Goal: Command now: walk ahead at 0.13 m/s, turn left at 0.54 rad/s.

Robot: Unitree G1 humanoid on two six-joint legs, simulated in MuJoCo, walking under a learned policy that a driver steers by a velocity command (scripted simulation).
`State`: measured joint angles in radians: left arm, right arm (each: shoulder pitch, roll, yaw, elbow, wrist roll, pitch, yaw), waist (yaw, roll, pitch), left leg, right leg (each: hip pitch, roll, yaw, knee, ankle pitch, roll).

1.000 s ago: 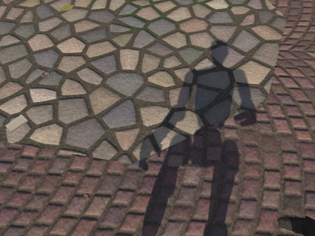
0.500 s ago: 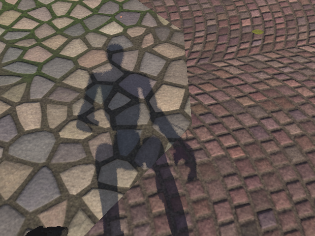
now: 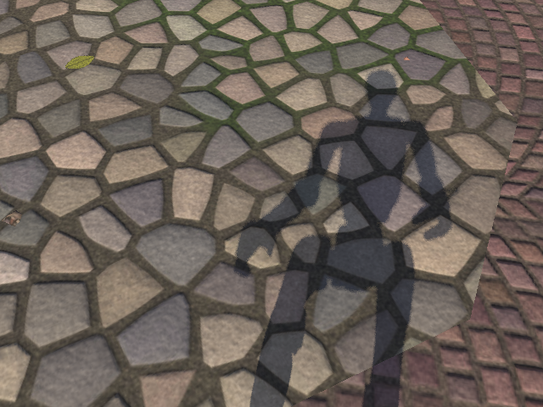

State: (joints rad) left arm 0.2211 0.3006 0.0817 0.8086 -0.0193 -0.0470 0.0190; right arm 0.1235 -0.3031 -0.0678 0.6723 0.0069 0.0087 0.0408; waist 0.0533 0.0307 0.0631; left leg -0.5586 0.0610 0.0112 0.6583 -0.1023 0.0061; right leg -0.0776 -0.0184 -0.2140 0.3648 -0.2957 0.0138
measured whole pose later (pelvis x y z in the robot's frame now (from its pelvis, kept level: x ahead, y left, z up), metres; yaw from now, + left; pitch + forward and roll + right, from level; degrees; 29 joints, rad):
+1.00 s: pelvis +0.32 +0.04 +0.00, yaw -2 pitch +2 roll +1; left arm 0.41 0.30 0.06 0.80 -0.04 -0.03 0.02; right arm 0.10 -0.26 -0.05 0.66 0.00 -0.10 0.01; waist 0.06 -0.03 0.01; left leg -0.31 -0.03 0.01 0.46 -0.19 0.01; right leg -0.33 0.01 0.11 1.05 -0.45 -0.01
